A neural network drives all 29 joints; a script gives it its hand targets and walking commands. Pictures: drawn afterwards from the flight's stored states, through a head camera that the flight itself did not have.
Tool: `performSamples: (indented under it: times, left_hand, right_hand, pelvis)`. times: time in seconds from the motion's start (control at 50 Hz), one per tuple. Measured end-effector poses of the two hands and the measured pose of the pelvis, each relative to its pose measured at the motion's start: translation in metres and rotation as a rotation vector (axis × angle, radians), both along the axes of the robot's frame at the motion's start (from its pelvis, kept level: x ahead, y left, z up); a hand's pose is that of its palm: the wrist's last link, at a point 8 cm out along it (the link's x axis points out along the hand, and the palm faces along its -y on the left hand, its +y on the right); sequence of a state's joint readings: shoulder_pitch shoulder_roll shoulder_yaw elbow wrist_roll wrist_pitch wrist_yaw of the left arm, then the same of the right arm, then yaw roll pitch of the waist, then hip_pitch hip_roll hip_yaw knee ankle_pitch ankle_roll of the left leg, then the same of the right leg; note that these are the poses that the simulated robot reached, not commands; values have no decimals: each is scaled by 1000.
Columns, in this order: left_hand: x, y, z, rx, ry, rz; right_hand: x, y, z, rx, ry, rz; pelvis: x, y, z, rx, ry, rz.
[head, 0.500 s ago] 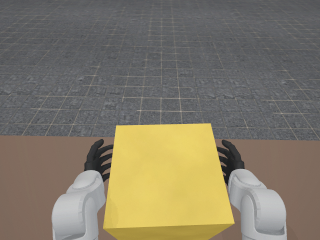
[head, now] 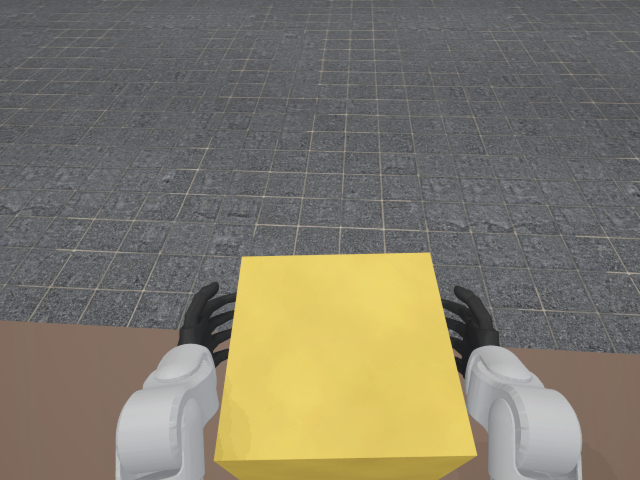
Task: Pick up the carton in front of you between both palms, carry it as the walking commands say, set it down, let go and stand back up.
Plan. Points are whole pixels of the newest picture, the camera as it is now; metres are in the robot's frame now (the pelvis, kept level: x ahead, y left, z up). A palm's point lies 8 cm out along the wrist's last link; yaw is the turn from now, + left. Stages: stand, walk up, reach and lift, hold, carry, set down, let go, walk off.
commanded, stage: carry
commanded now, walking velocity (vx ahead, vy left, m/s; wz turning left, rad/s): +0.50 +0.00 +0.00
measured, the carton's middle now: (337, 382) +0.23 +0.00 +0.01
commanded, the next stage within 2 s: none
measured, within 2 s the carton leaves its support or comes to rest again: neither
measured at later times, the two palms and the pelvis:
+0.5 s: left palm (242, 131) +0.65 +0.16 +0.09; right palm (412, 132) +0.63 -0.14 +0.10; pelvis +0.32 +0.03 -0.01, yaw -2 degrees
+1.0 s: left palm (246, 75) +0.84 +0.18 +0.10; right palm (390, 75) +0.84 -0.12 +0.10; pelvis +0.51 +0.02 +0.01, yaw +0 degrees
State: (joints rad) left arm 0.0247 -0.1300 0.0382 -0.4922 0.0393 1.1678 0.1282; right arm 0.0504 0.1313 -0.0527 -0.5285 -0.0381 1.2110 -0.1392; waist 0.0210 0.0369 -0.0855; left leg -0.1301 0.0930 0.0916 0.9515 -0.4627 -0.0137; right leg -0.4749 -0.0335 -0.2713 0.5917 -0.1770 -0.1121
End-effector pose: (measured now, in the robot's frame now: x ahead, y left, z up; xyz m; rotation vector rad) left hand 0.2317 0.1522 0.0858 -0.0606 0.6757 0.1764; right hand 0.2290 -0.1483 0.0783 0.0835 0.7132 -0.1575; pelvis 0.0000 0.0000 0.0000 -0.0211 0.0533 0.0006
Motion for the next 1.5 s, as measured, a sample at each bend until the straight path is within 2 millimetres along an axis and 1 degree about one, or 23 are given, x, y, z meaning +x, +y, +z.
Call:
performSamples:
  times: [0.04, 0.12, 0.18, 0.24, 0.3, 0.34, 0.4, 0.46, 0.5, 0.54, 0.6, 0.7, 0.78, 0.86, 0.94, 1.0, 1.16, 1.24, 1.32, 1.4, 1.5]
  left_hand:
    - [18, -1, -1, -5, 35, 22]
    - [60, -4, 11, 1, 34, 45]
    - [101, -6, 22, 8, 2, 35]
    - [148, -8, 29, 8, -32, 13]
    - [201, -7, 31, 1, -61, -6]
    - [240, -4, 30, -12, -77, -12]
    - [306, 3, 24, -38, -100, -18]
    - [379, 9, 13, -35, -119, -46]
    - [420, 10, 4, -23, -90, -63]
    - [451, 12, -2, -32, -49, -57]
    - [489, 14, -4, -68, -16, -42]
    - [541, 18, 2, -90, -45, -22]
    - [569, 22, 7, -85, -77, 0]
    - [587, 23, 13, -64, -112, 30]
    - [598, 23, 16, -55, -97, 49]
    - [607, 24, 18, -69, -89, 55]
    - [629, 27, 37, -58, -92, 51]
    - [637, 25, 47, -52, -93, 50]
    - [643, 25, 51, -59, -94, 39]
    - [645, 27, 49, -55, -88, 30]
    - [647, 23, 40, -48, -78, 39]
  right_hand:
    - [24, -2, 1, -4, 34, 20]
    - [73, -4, 11, -6, 33, 46]
    - [111, -6, 20, -6, 0, 41]
    - [151, -8, 26, -12, -34, 24]
    - [198, -7, 30, -18, -63, 8]
    - [235, -4, 32, -22, -80, -5]
    - [298, 3, 31, -37, -104, -24]
    - [363, 7, 25, -70, -122, -61]
    - [399, 12, 20, -78, -99, -69]
    - [426, 14, 13, -69, -59, -89]
    - [462, 17, 8, -35, -28, -114]
    - [518, 21, 13, -2, -58, -125]
    - [554, 24, 17, 10, -88, -105]
    - [582, 25, 17, 41, -121, -73]
    - [598, 25, 16, 46, -105, -52]
    - [608, 26, 22, 37, -97, -50]
    - [631, 28, 42, 19, -101, -32]
    - [640, 26, 51, 13, -104, -24]
    - [644, 26, 59, 2, -106, -32]
    - [645, 28, 58, 3, -100, -39]
    - [647, 24, 43, 12, -89, -31]
  pelvis:
    - [21, -6, 9, 13, 5, 12]
    - [67, -12, 25, 38, 12, 12]
    - [104, -13, 30, 48, 15, 3]
    - [143, -10, 30, 46, 13, -6]
    - [183, -5, 25, 36, 6, -18]
    - [212, -1, 20, 27, 0, -25]
    - [257, 8, 7, 15, -7, -36]
    - [302, 21, -11, 14, -19, -44]
    - [321, 27, -13, 18, -11, -42]
    - [336, 32, -8, 13, -2, -43]
    - [359, 39, 3, 8, 16, -46]
    - [398, 41, 14, 1, 40, -37]
    - [431, 36, 14, 11, 50, -22]
    - [465, 30, 8, 20, 47, -12]
    - [491, 26, 10, 11, 46, -12]
    - [505, 25, 13, 12, 50, -9]
    - [531, 20, 24, 10, 43, 11]
    - [541, 20, 29, 12, 42, 4]
    - [546, 23, 31, 7, 43, 4]
    - [549, 23, 28, 1, 37, 13]
    - [552, 19, 17, 4, 32, 17]
